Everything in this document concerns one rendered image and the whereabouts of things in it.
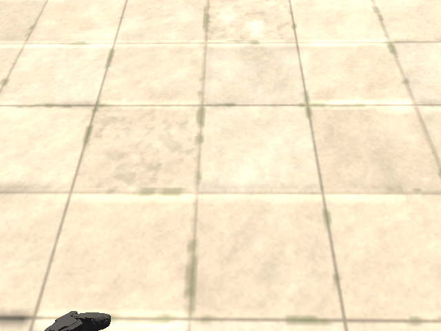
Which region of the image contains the left robot hand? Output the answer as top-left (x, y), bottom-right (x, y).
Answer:
top-left (44, 311), bottom-right (111, 331)

